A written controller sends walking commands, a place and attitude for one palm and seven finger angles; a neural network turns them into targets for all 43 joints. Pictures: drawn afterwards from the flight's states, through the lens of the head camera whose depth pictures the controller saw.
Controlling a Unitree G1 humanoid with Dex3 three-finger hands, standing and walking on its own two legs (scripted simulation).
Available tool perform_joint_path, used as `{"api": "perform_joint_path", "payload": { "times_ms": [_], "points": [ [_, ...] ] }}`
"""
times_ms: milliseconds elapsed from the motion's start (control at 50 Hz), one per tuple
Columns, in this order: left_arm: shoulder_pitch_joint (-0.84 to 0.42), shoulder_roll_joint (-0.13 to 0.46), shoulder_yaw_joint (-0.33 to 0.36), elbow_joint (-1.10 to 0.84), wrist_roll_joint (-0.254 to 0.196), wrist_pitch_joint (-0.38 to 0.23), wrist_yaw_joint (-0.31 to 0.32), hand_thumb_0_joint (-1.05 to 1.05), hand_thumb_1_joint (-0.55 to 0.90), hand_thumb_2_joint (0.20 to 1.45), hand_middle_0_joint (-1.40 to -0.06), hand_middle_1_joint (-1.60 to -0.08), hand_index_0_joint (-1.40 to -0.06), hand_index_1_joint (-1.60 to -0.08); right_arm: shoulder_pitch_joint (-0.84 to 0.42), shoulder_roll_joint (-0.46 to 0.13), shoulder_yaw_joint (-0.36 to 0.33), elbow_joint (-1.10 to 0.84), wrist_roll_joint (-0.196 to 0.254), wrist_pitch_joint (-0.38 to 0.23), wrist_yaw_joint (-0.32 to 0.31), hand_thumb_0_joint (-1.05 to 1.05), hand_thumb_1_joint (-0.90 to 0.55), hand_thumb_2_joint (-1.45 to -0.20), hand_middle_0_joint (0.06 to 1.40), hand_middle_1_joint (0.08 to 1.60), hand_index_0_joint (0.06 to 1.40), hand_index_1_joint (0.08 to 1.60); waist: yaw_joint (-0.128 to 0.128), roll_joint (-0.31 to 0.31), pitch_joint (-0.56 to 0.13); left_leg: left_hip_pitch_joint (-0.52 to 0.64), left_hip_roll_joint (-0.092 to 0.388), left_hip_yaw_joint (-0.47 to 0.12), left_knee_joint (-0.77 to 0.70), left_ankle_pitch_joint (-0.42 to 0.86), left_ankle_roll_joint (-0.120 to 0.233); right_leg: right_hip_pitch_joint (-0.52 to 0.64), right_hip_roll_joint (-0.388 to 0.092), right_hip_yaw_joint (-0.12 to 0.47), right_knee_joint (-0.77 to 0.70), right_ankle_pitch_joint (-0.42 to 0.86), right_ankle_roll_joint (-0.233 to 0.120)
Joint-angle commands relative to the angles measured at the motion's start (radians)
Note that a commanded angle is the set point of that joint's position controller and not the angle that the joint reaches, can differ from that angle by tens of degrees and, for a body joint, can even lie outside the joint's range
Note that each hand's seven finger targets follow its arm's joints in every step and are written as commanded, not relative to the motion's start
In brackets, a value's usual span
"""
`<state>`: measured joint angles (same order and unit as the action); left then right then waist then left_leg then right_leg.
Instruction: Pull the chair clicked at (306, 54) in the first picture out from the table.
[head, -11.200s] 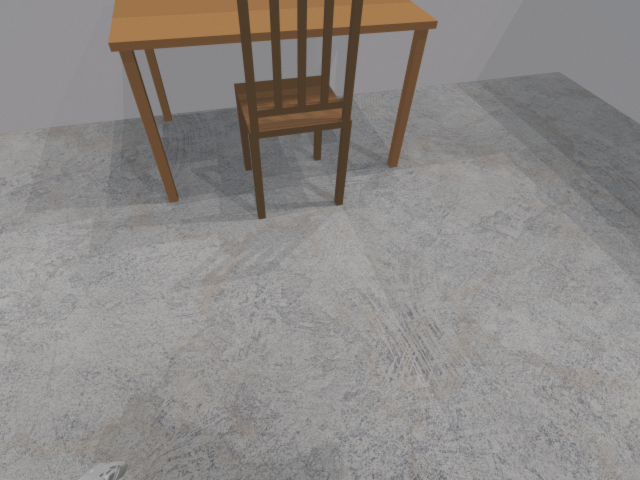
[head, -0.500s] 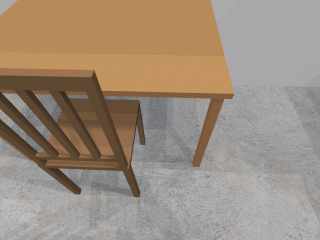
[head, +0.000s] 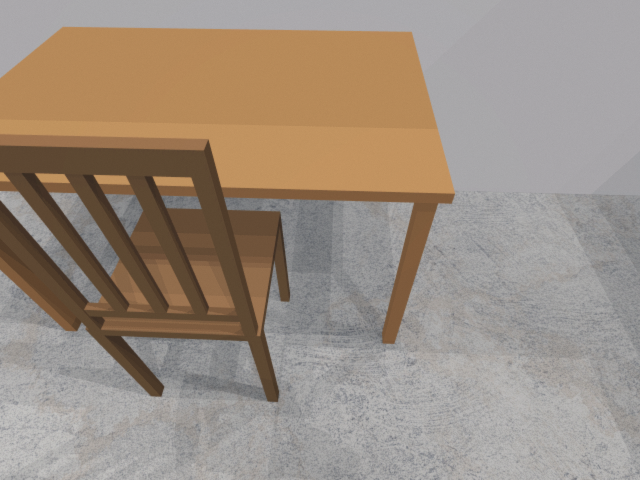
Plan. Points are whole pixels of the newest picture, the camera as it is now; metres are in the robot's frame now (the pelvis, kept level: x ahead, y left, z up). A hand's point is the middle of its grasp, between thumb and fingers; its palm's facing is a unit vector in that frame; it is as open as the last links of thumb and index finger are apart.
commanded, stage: come to a stop and stand still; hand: left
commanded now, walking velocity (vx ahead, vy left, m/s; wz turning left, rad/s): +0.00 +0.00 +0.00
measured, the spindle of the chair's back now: (127, 253) +0.46 +0.37 -0.05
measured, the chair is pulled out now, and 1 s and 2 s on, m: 0.00 0.00 0.00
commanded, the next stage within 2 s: look again from close up in 0.36 s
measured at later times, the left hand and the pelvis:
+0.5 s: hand out of the picture -0.03 +0.14 -0.18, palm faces +0.04 -0.99 -0.13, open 7.4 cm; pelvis -0.01 +0.00 +0.00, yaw +0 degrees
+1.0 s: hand out of the picture +0.04 +0.20 -0.17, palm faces +0.01 -0.98 -0.22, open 7.4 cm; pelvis +0.02 +0.03 +0.00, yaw -1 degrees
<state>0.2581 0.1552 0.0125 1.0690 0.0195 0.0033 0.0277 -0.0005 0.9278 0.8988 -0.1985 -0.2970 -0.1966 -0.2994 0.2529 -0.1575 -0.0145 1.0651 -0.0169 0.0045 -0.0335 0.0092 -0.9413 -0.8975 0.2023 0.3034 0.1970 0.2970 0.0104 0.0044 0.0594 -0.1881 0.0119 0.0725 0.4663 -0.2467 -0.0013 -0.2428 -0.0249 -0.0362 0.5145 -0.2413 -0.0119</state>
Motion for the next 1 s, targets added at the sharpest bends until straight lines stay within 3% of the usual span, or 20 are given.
{"api": "perform_joint_path", "payload": {
  "times_ms": [0, 40, 120, 400, 420, 440, 460, 480, 500, 540, 560, 580, 620, 700, 880, 980],
  "points": [
    [0.024, 0.091, 0.007, -0.038, -0.007, -0.017, 0.001, 0.0, 0.9, 0.9, -0.2, -0.3, -0.2, -0.3, 0.087, -0.063, -0.005, -0.008, 0.002, -0.01, 0.007, 0.0, -0.9, -0.9, 0.2, 0.3, 0.2, 0.3, -0.02, -0.099, 0.002, 0.017, 0.069, -0.072, -0.089, 0.003, 0.02, -0.052, -0.105, 0.142, -0.198, -0.059, -0.036],
    [0.037, 0.089, 0.007, -0.027, -0.008, -0.016, 0.001, 0.0, 0.9, 0.9, -0.2, -0.3, -0.2, -0.3, 0.09, -0.058, 0.0, 0.004, 0.001, -0.011, 0.008, 0.0, -0.9, -0.9, 0.2, 0.3, 0.2, 0.3, -0.016, -0.053, 0.028, -0.001, 0.07, -0.076, -0.106, -0.017, 0.02, -0.062, -0.094, 0.144, -0.213, -0.12, -0.033],
    [0.07, 0.085, 0.009, -0.011, -0.008, -0.016, 0.0, 0.0, 0.9, 0.9, -0.2, -0.3, -0.2, -0.3, 0.112, -0.048, 0.005, 0.025, 0.0, -0.011, 0.009, 0.0, -0.9, -0.9, 0.2, 0.3, 0.2, 0.3, -0.012, -0.033, 0.035, -0.031, 0.067, -0.073, -0.116, -0.052, 0.019, -0.054, -0.085, 0.141, -0.227, -0.166, -0.032],
    [0.13, 0.041, 0.004, 0.026, -0.009, -0.023, 0.002, 0.0, 0.9, 0.9, -0.2, -0.3, -0.2, -0.3, 0.172, -0.011, 0.01, 0.058, 0.0, -0.021, 0.001, 0.0, -0.9, -0.9, 0.2, 0.3, 0.2, 0.3, -0.002, 0.001, 0.045, -0.073, 0.075, -0.087, -0.132, -0.042, 0.02, -0.018, -0.071, 0.107, -0.198, -0.086, -0.034],
    [0.134, 0.036, 0.004, 0.029, -0.009, -0.024, 0.002, 0.0, 0.9, 0.9, -0.2, -0.3, -0.2, -0.3, 0.176, -0.009, 0.01, 0.057, 0.0, -0.023, 0.0, 0.0, -0.9, -0.9, 0.2, 0.3, 0.2, 0.3, -0.003, 0.002, 0.036, -0.07, 0.076, -0.087, -0.134, -0.031, 0.02, -0.012, -0.071, 0.104, -0.192, -0.07, -0.034],
    [0.203, 0.087, -0.004, 0.059, 0.003, -0.045, 0.043, 0.0, 0.9, 0.9, -0.2, -0.3, -0.2, -0.3, -0.007, -0.077, -0.001, -0.015, 0.008, -0.034, 0.013, 0.0, -0.9, -0.9, 0.2, 0.3, 0.2, 0.3, 0.052, 0.06, 0.043, -0.099, 0.083, -0.034, 0.084, -0.002, -0.018, -0.016, -0.134, 0.163, -0.171, 0.267, -0.022],
    [0.139, 0.141, 0.004, 0.008, -0.003, -0.052, 0.033, 0.0, 0.9, 0.9, -0.2, -0.3, -0.2, -0.3, 0.08, -0.017, -0.002, -0.046, 0.008, -0.018, 0.017, 0.0, -0.9, -0.9, 0.2, 0.3, 0.2, 0.3, -0.033, 0.046, -0.072, -0.056, 0.034, -0.048, 0.106, -0.115, -0.014, -0.032, -0.191, 0.242, -0.219, -0.013, -0.063],
    [0.091, 0.152, 0.014, -0.016, -0.002, -0.057, 0.023, 0.0, 0.9, 0.9, -0.2, -0.3, -0.2, -0.3, 0.103, -0.012, 0.003, -0.033, -0.004, -0.013, 0.022, 0.0, -0.9, -0.9, 0.2, 0.3, 0.2, 0.3, -0.038, 0.059, -0.06, -0.021, 0.031, -0.047, 0.093, -0.082, -0.006, -0.079, -0.186, 0.227, -0.231, -0.133, -0.08],
    [0.069, 0.133, 0.012, -0.018, -0.001, -0.057, 0.021, 0.0, 0.9, 0.9, -0.2, -0.3, -0.2, -0.3, 0.147, -0.02, 0.004, -0.029, -0.002, -0.017, 0.023, 0.0, -0.9, -0.9, 0.2, 0.3, 0.2, 0.3, -0.058, 0.002, -0.069, -0.006, 0.043, -0.055, 0.069, -0.064, 0.003, -0.114, -0.155, 0.183, -0.216, -0.226, -0.075],
    [0.066, 0.085, 0.006, -0.023, -0.003, -0.051, 0.02, 0.0, 0.9, 0.9, -0.2, -0.3, -0.2, -0.3, 0.177, -0.031, 0.003, -0.029, -0.003, -0.026, 0.02, 0.0, -0.9, -0.9, 0.2, 0.3, 0.2, 0.3, -0.057, -0.012, -0.035, -0.031, 0.064, -0.086, 0.01, -0.019, 0.014, -0.117, -0.096, 0.127, -0.155, -0.176, -0.055],
    [0.074, 0.072, 0.002, -0.024, -0.004, -0.046, 0.018, 0.0, 0.9, 0.9, -0.2, -0.3, -0.2, -0.3, 0.17, -0.04, 0.002, -0.033, -0.002, -0.029, 0.017, 0.0, -0.9, -0.9, 0.2, 0.3, 0.2, 0.3, -0.046, 0.022, -0.006, -0.076, 0.077, -0.108, -0.034, -0.041, 0.022, -0.098, -0.075, 0.111, -0.132, -0.161, -0.046],
    [0.078, 0.073, 0.002, -0.024, -0.003, -0.041, 0.016, 0.0, 0.9, 0.9, -0.2, -0.3, -0.2, -0.3, 0.158, -0.045, 0.004, -0.04, -0.005, -0.033, 0.016, 0.0, -0.9, -0.9, 0.2, 0.3, 0.2, 0.3, -0.034, 0.051, 0.012, -0.113, 0.088, -0.13, -0.068, -0.046, 0.03, -0.071, -0.062, 0.088, -0.104, -0.121, -0.041],
    [0.096, 0.056, -0.001, -0.019, -0.003, -0.037, 0.013, 0.0, 0.9, 0.9, -0.2, -0.3, -0.2, -0.3, 0.136, -0.064, 0.004, -0.05, -0.003, -0.038, 0.013, 0.0, -0.9, -0.9, 0.2, 0.3, 0.2, 0.3, -0.018, 0.029, 0.049, -0.171, 0.103, -0.155, -0.124, -0.095, 0.039, -0.027, -0.048, 0.074, -0.077, -0.062, -0.033],
    [0.099, 0.063, -0.004, -0.017, -0.004, -0.035, 0.01, 0.0, 0.9, 0.9, -0.2, -0.3, -0.2, -0.3, 0.123, -0.089, 0.005, -0.046, -0.002, -0.046, 0.01, 0.0, -0.9, -0.9, 0.2, 0.3, 0.2, 0.3, -0.009, 0.001, 0.052, -0.147, 0.103, -0.159, -0.154, -0.052, 0.044, 0.002, -0.052, 0.071, -0.069, 0.017, -0.025],
    [0.075, 0.098, 0.002, -0.024, -0.007, -0.032, 0.011, 0.0, 0.9, 0.9, -0.2, -0.3, -0.2, -0.3, 0.103, -0.114, 0.009, -0.022, -0.001, -0.054, 0.005, 0.0, -0.9, -0.9, 0.2, 0.3, 0.2, 0.3, -0.009, 0.015, -0.019, -0.028, 0.101, -0.115, -0.127, 0.178, 0.042, 0.053, -0.069, 0.071, -0.067, 0.136, -0.015],
    [0.067, 0.107, 0.001, -0.017, -0.007, -0.031, 0.011, 0.0, 0.9, 0.9, -0.2, -0.3, -0.2, -0.3, 0.084, -0.117, 0.011, -0.008, 0.001, -0.05, 0.004, 0.0, -0.9, -0.9, 0.2, 0.3, 0.2, 0.3, -0.01, 0.009, -0.019, 0.001, 0.099, -0.101, -0.117, 0.201, 0.038, 0.054, -0.073, 0.079, -0.077, 0.164, -0.014]
  ]
}}
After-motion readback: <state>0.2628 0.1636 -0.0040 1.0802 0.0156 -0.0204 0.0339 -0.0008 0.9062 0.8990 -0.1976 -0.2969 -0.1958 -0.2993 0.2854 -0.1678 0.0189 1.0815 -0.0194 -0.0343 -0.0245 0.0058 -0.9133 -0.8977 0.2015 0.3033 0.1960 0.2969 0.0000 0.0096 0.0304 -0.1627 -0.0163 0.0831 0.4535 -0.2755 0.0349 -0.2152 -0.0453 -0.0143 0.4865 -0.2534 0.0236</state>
